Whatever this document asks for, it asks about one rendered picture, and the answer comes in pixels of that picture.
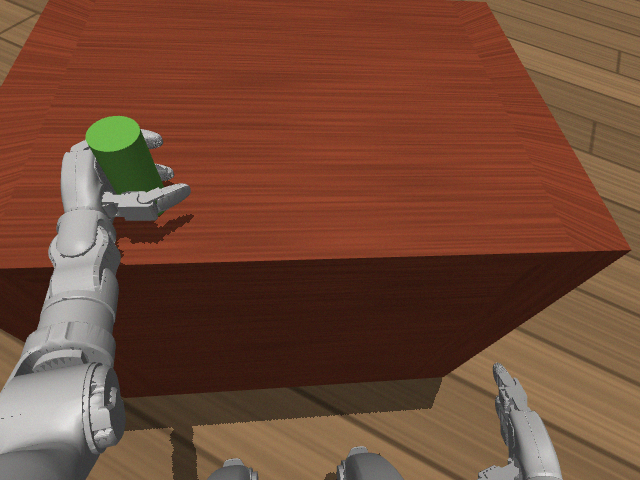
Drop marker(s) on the left robot arm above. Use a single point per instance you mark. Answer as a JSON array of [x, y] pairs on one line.
[[61, 406]]

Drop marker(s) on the left robot hand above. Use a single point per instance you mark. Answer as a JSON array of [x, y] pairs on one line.
[[84, 185]]

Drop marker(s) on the right robot hand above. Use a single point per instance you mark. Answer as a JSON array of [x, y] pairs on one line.
[[531, 452]]

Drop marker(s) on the can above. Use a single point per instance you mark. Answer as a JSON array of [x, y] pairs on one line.
[[121, 150]]

